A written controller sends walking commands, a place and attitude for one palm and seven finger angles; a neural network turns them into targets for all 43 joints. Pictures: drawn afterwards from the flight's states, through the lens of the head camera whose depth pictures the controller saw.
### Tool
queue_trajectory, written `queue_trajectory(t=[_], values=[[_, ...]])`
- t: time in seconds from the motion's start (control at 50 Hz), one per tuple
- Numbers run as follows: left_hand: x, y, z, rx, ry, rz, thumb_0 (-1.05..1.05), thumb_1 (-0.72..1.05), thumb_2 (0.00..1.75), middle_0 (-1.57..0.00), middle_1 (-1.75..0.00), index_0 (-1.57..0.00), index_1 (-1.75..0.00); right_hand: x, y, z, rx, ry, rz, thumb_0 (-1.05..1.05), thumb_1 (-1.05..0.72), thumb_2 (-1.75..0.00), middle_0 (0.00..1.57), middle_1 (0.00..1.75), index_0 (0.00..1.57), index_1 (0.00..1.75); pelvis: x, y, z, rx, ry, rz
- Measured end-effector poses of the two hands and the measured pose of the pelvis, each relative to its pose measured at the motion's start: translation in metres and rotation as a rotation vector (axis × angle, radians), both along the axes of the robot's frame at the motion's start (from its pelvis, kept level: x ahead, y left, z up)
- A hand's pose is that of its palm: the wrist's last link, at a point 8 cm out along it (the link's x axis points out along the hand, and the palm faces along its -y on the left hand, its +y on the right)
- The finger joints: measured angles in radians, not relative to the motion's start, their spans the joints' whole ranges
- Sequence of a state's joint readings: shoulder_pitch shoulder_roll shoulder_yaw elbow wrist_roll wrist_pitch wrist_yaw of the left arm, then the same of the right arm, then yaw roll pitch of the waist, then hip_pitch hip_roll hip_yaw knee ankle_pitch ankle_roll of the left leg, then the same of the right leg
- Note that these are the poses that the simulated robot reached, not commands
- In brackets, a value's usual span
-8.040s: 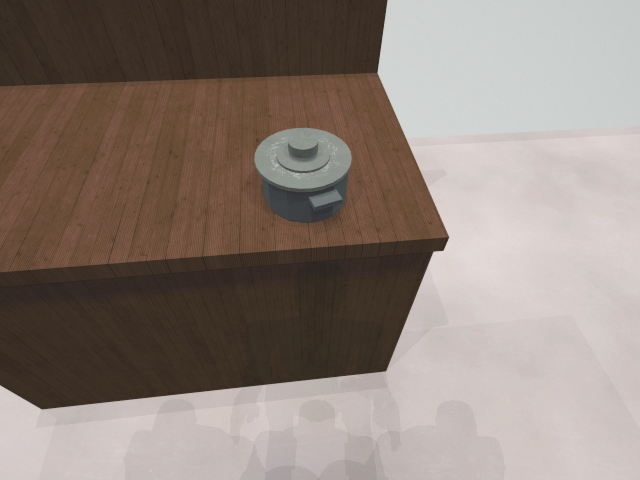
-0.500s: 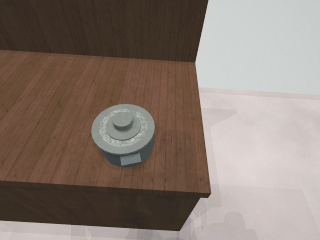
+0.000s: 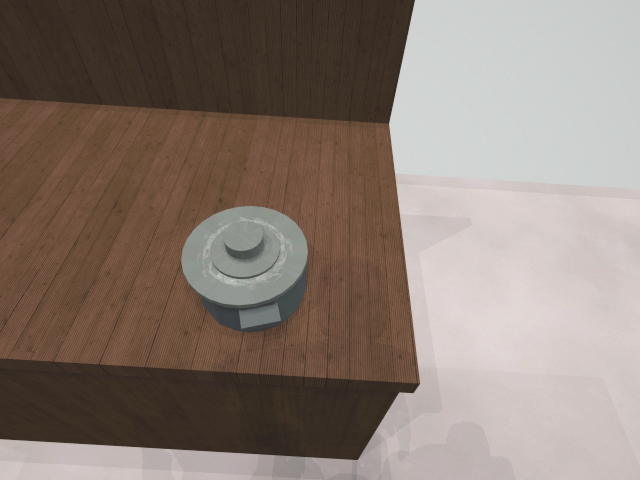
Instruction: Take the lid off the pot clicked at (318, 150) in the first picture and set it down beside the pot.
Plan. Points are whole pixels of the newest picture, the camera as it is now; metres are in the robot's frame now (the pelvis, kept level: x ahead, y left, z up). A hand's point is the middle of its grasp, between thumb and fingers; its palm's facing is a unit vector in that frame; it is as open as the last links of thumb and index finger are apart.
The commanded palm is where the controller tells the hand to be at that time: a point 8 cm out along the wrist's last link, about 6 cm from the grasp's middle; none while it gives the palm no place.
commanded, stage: shuffle to correct the standing spot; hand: left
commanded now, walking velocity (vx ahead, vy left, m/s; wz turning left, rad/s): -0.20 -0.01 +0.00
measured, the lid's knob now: (243, 239) +0.40 +0.14 +0.06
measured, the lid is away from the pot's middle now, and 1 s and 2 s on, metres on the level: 0.00 0.00 0.00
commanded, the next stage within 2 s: come to a stop and stand still in 0.28 s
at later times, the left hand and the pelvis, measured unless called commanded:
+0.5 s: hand out of the picture -0.03 +0.18 -0.19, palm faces +0.00 -0.97 -0.23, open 7.3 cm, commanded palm none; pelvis -0.06 -0.01 -0.01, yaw -1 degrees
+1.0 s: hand out of the picture -0.07 +0.15 -0.18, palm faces +0.00 -0.99 -0.14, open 7.3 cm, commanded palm none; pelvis -0.04 +0.01 +0.00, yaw -1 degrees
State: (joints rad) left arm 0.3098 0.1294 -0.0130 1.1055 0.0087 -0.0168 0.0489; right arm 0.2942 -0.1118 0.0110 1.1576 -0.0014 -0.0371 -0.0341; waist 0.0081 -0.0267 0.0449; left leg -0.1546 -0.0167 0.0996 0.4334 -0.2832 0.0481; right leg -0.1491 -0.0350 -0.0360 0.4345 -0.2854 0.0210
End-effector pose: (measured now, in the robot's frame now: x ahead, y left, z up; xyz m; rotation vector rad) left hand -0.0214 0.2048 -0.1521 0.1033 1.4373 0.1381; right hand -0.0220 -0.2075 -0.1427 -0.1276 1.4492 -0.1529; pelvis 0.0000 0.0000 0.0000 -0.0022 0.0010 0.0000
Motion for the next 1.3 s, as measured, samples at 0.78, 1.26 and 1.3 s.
queue_trajectory(t=[0.78, 1.26, 1.3], values=[[-0.029, 0.021, -0.002, 0.011, -0.062, -0.023, 0.00, 0.91, 0.90, -0.20, -0.30, -0.20, -0.30, -0.073, 0.001, 0.002, -0.012, 0.040, -0.041, 0.00, -0.91, -0.90, 0.20, 0.30, 0.19, 0.30, -0.053, 0.009, -0.004, -0.019, 0.047, -0.015], [-0.034, -0.003, -0.004, -0.011, 0.006, -0.034, 0.01, 0.91, 0.90, -0.20, -0.30, -0.20, -0.30, -0.044, 0.002, -0.002, -0.012, 0.010, -0.037, 0.02, -0.92, -0.90, 0.20, 0.30, 0.19, 0.30, -0.037, 0.005, -0.004, -0.013, 0.014, -0.021], [-0.032, 0.003, -0.005, -0.004, -0.006, -0.038, 0.01, 0.91, 0.90, -0.20, -0.30, -0.20, -0.30, -0.040, -0.002, -0.004, -0.014, -0.006, -0.027, 0.02, -0.92, -0.90, 0.20, 0.30, 0.19, 0.30, -0.038, 0.007, -0.006, -0.020, 0.018, -0.016]])
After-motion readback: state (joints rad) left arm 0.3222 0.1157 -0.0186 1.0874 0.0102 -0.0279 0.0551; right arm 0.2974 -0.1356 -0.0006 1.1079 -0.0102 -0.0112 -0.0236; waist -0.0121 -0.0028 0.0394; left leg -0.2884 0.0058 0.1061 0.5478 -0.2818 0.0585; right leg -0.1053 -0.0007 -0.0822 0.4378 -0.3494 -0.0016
